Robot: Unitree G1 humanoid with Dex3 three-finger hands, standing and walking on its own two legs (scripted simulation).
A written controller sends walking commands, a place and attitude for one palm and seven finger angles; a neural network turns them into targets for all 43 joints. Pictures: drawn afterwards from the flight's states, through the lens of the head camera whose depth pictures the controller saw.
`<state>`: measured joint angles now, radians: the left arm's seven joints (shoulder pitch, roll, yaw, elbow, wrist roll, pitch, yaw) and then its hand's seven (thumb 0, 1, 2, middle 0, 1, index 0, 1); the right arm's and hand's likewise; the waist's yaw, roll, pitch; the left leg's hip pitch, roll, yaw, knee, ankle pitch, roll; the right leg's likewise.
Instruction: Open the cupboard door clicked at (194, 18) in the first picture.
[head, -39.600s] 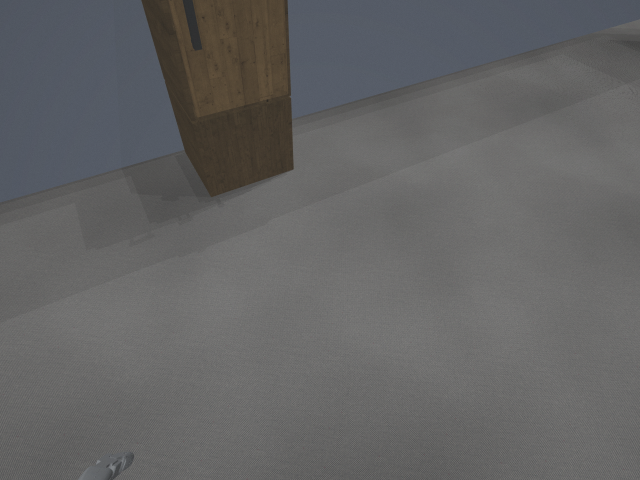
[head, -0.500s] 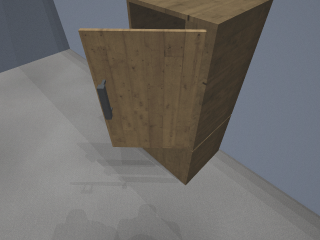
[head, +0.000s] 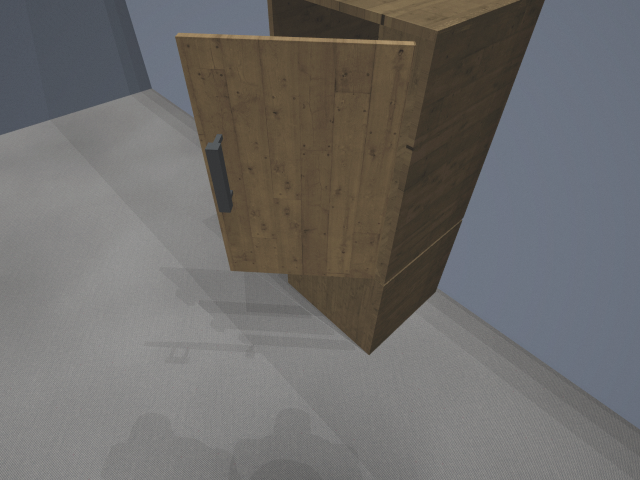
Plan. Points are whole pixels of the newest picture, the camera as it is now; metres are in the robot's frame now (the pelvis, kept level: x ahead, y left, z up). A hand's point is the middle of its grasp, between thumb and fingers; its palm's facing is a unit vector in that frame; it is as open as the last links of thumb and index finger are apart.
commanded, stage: come to a stop and stand still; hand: left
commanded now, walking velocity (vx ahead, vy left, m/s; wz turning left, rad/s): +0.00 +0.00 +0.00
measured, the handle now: (222, 173) +0.67 +0.23 +0.01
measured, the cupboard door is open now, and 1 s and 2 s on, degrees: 43 43 43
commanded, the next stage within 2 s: look again from close up in 0.44 s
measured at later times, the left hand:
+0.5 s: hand out of the picture -0.06 +0.17 -0.17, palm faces +0.01 -0.99 -0.14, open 7.3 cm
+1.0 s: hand out of the picture -0.02 +0.18 -0.16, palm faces -0.04 -0.98 -0.17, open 7.3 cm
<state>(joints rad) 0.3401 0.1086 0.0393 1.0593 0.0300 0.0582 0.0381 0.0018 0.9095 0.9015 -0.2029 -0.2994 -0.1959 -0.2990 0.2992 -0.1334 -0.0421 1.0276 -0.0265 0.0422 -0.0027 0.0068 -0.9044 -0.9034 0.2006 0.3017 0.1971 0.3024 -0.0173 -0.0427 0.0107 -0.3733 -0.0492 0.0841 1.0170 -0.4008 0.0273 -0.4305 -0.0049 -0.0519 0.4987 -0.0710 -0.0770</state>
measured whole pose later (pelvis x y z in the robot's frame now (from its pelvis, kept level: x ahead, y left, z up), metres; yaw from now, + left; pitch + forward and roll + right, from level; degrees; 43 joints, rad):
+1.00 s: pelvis -0.03 +0.01 +0.02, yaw -3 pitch -1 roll +0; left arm 0.28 0.16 -0.01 1.09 0.02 -0.01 0.02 0.01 0.93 0.90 -0.20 -0.30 -0.19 -0.30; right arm 0.25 -0.16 0.00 1.10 -0.01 -0.02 -0.03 0.01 -0.93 -0.90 0.20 0.30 0.20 0.30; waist 0.00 -0.01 0.06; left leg -0.17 -0.02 0.08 0.43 -0.25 0.04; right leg -0.18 -0.01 0.01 0.45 -0.26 0.00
